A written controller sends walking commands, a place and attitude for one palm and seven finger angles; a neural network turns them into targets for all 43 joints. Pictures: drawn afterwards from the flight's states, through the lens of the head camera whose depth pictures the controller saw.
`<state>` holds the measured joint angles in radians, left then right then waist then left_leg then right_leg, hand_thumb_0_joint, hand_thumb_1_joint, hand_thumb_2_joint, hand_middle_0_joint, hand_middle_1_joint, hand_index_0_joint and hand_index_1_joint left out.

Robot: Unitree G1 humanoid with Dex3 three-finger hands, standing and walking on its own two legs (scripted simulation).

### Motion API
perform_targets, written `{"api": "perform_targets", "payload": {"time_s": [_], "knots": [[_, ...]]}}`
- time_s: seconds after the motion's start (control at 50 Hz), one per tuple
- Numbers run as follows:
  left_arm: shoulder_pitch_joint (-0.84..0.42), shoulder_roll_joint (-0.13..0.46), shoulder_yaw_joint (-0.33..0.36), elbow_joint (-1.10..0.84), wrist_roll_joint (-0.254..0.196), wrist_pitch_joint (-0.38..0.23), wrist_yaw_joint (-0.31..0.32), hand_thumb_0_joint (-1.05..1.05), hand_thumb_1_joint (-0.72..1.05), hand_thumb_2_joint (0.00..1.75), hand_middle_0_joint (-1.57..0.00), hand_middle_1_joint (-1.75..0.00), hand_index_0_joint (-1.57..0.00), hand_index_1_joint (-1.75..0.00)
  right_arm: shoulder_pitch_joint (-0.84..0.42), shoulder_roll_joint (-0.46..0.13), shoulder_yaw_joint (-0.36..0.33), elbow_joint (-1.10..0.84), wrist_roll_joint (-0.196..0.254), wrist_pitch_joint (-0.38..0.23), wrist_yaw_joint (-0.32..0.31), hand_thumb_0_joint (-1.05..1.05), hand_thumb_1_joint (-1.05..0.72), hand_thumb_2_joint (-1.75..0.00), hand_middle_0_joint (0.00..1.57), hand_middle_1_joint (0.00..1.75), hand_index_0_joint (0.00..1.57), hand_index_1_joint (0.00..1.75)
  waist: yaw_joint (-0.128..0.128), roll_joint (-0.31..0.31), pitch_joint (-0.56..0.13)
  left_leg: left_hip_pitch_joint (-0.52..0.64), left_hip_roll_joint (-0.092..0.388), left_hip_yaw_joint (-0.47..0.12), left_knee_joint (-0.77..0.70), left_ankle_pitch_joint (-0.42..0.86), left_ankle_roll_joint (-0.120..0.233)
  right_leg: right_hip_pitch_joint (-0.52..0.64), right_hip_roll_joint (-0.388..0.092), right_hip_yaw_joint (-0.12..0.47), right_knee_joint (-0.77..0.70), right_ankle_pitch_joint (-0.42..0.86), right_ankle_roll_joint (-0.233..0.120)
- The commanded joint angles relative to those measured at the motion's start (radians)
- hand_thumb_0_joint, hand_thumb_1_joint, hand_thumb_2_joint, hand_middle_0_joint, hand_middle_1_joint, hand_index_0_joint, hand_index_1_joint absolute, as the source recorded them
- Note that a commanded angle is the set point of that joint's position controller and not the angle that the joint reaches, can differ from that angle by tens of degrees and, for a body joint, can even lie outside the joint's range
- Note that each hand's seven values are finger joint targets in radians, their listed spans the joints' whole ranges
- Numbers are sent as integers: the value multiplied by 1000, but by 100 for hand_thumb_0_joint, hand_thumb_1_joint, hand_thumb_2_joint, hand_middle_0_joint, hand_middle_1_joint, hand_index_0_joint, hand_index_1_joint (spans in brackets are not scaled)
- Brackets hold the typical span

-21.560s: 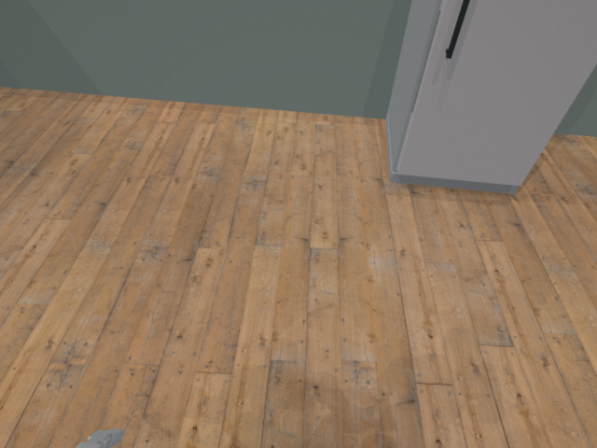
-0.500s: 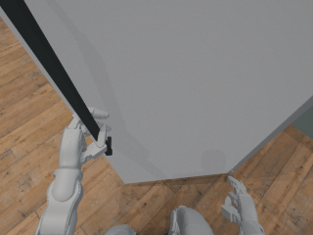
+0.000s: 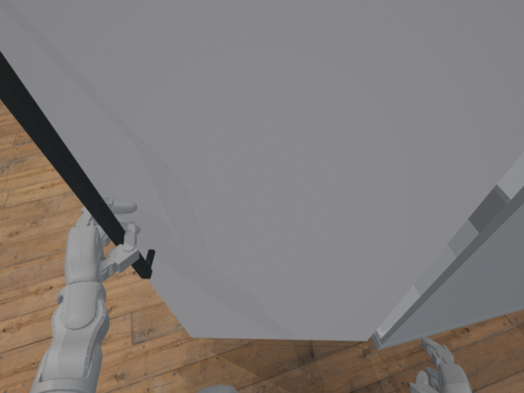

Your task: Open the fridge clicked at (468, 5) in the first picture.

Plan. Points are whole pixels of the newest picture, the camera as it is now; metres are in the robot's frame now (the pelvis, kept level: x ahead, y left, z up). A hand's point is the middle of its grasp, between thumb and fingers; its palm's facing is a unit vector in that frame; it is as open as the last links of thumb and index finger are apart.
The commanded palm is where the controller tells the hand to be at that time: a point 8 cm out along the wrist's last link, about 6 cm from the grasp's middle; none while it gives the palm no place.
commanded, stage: stop walking and hold the door back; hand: left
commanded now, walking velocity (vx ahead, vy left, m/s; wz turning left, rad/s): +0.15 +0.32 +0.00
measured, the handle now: (94, 185) +0.33 +0.25 +0.16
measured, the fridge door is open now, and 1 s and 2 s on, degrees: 75 71 73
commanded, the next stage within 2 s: loosen the grip on the handle in 1.96 s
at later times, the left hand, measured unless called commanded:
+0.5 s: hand (129, 252) +0.28 +0.22 +0.08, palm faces +0.43 -0.85 -0.31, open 5.3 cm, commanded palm +0.29 +0.27 +0.06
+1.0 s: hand (134, 218) +0.34 +0.23 +0.08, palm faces +0.35 -0.91 -0.23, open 5.5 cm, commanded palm +0.32 +0.30 +0.06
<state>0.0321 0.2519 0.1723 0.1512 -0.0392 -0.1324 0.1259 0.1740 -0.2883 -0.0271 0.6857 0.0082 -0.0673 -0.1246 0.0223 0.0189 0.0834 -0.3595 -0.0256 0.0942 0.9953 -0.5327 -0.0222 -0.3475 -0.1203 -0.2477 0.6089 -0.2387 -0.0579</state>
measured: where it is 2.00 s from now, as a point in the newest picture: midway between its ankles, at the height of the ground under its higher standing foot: outside the picture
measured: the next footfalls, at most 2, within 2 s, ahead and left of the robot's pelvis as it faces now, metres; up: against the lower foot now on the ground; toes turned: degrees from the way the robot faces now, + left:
left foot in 0.14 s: -0.07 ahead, +0.11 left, +0.00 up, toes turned +6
right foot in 0.40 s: -0.08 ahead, -0.14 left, +0.00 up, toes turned -4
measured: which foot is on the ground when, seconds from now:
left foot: up 0.00-0.12, down 0.14-0.40, up 0.42-1.00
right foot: down 0.00-0.16, up 0.18-0.38, down 0.40-1.00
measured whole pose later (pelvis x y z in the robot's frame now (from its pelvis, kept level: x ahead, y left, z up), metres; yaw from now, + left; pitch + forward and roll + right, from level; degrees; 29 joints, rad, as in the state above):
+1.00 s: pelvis -0.09 -0.04 +0.01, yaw +2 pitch +1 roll +1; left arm -0.79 0.47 0.34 1.22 -0.01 -0.16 0.04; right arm 0.25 -0.36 0.02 0.72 0.06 -0.13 -0.10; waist -0.05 0.02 0.11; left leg -0.35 0.03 0.06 0.68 -0.29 -0.02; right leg -0.26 0.02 -0.07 0.49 -0.24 -0.06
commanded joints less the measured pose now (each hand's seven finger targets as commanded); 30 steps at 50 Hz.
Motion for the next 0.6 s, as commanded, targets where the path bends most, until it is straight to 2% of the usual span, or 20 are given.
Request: {"api": "perform_targets", "payload": {"time_s": [0.0, 0.02, 0.08, 0.1, 0.12, 0.14, 0.16, 0.18, 0.22, 0.24, 0.28, 0.32, 0.34, 0.36, 0.38, 0.4, 0.42, 0.44, 0.5, 0.58], "knots": [[-557, 267, 87, -48, 7, -81, 46, 0, 90, 90, -45, -140, -45, -140, -51, -75, 3, -147, 5, -39, 10, 0, -90, -90, 20, 30, 20, 30, 2, -129, -295, 10, 31, -82, -217, -29, 35, 264, -322, 446, -298, 233, -42], [-612, 310, 109, -25, 1, -83, 44, 0, 90, 90, -45, -140, -45, -140, -47, -91, -5, -144, 8, -33, 16, 0, -90, -90, 20, 30, 20, 30, -3, -57, -284, 47, 24, -71, -292, -19, 40, 242, -307, 447, -304, 192, -28], [-777, 331, 88, 94, 1, -109, 25, 0, 90, 90, -45, -140, -45, -140, -6, -94, 1, -127, 16, -12, 43, 0, -90, -90, 20, 30, 20, 30, -34, -29, -322, 184, -13, -7, -535, 53, 69, 186, -234, 345, -310, -81, 58], [-835, 332, 73, 131, -2, -120, 17, 0, 90, 90, -45, -140, -45, -140, 8, -103, -4, -126, 15, -8, 46, 0, -90, -90, 20, 30, 20, 30, -44, 11, -321, 231, 17, -45, -623, -10, 108, 122, -168, 294, -254, -219, 100], [-897, 316, 58, 144, -18, -134, 12, 0, 90, 90, -45, -140, -45, -140, 15, -125, -9, -132, 15, -14, 43, 0, -90, -90, 20, 30, 20, 30, -56, 166, -287, 260, 114, -179, -722, -116, 168, 8, -55, 192, -105, -317, 128], [-955, 308, 47, 220, -8, -136, 10, 0, 90, 90, -45, -140, -45, -140, -2, -137, -4, -131, 23, -15, 44, 0, -90, -90, 20, 30, 20, 30, -41, 378, -235, 202, 250, -348, -788, -220, 240, -73, 74, 62, 162, -249, 149], [-989, 294, 17, 264, -7, -121, 8, 0, 90, 90, -45, -140, -45, -140, -42, -105, 6, -146, 28, -29, 42, 0, -90, -90, 20, 30, 20, 30, -52, 485, -181, 106, 347, -485, -838, -231, 310, -160, 108, 118, 518, -262, 108], [-1010, 354, 53, 288, 28, -116, 9, 0, 90, 90, -45, -140, -45, -140, -61, -80, 2, -148, 29, -33, 40, 0, -90, -90, 20, 30, 20, 30, -35, 411, -131, 95, 339, -473, -827, -133, 306, -253, 81, 192, 623, -262, 84], [-1067, 366, 70, 384, 15, -116, -6, 0, 90, 90, -45, -140, -45, -140, 9, -121, -21, -123, 48, -31, 33, 0, -90, -90, 20, 30, 20, 30, -18, 157, -192, 225, 295, -366, -722, 0, 260, -281, 66, 220, 539, -213, 81], [-1066, 294, 9, 469, 10, -97, -19, 0, 90, 90, -45, -140, -45, -140, 34, -123, -20, -115, 50, -29, 25, 0, -90, -90, 20, 30, 20, 30, -16, 85, -187, 244, 265, -298, -678, 84, 238, -258, 67, 194, 448, -200, 86], [-1098, 256, -25, 577, -10, -69, -34, 0, 90, 90, -45, -140, -45, -140, 66, -120, -16, -103, 51, -30, 9, 0, -90, -90, 20, 30, 20, 30, -6, 57, -225, 245, 232, -237, -634, 180, 204, -98, 97, 151, 232, -188, 88], [-1124, 289, -10, 661, -11, -59, -40, 0, 90, 90, -45, -140, -45, -140, 73, -132, -4, -84, 47, -34, -5, 0, -90, -90, 20, 30, 20, 30, 4, 99, -239, 194, 203, -174, -575, 177, 171, 67, 121, 111, 16, -154, 90], [-1119, 331, 20, 697, -11, -60, -38, 0, 90, 90, -45, -140, -45, -140, 67, -131, 0, -68, 47, -38, -7, 0, -90, -90, 20, 30, 20, 30, 13, 80, -259, 126, 192, -161, -502, 149, 148, 192, 109, 144, -104, -146, 83], [-1121, 380, 41, 706, 0, -66, -35, 0, 90, 90, -45, -140, -45, -140, 75, -125, 0, -58, 49, -41, -7, 0, -90, -90, 20, 30, 20, 30, 14, -21, -282, 4, 147, -111, -359, 145, 120, 345, 45, 262, -202, -177, 55], [-1102, 433, 61, 726, 6, -69, -34, 0, 90, 90, -45, -140, -45, -140, 75, -105, -4, -64, 53, -40, -5, 0, -90, -90, 20, 30, 20, 30, 12, -278, -294, -217, 45, -46, -98, 67, 71, 477, -167, 640, -298, -241, -38], [-1054, 492, 111, 733, 3, -61, -28, 0, 90, 90, -45, -140, -45, -140, 58, -130, -18, -74, 54, -47, -3, 0, -90, -90, 20, 30, 20, 30, 24, -322, -255, -362, 8, -129, 97, -31, 34, 471, -326, 884, -378, -158, -88], [-1054, 515, 136, 755, 6, -47, -17, 0, 90, 90, -45, -140, -45, -140, 71, -162, -30, -48, 56, -45, 12, 0, -90, -90, 20, 30, 20, 30, 8, -287, -262, -375, 18, -201, 168, 4, 22, 469, -324, 863, -372, -73, -20], [-1107, 496, 115, 792, 6, -48, -22, 0, 90, 90, -45, -140, -45, -140, 87, -166, -30, -14, 55, -50, 20, 0, -90, -90, 20, 30, 20, 30, -20, -254, -233, -344, 49, -205, 180, 85, 18, 424, -269, 766, -335, -14, 20], [-1102, 552, 165, 883, 6, -78, -37, 0, 90, 90, -45, -140, -45, -140, 116, -155, -6, 32, 53, -53, 36, 0, -90, -90, 20, 30, 20, 30, -52, -126, -242, -306, 75, -152, 201, 227, -1, 390, -170, 447, -249, 273, 32], [-1078, 606, 199, 918, 0, -93, -34, 0, 90, 90, -45, -140, -45, -140, 121, -173, -14, 28, 63, -57, 53, 0, -90, -90, 20, 30, 20, 30, -50, -115, -232, -301, 80, -113, 143, 288, -7, 384, -139, 366, -246, 429, 90]]}}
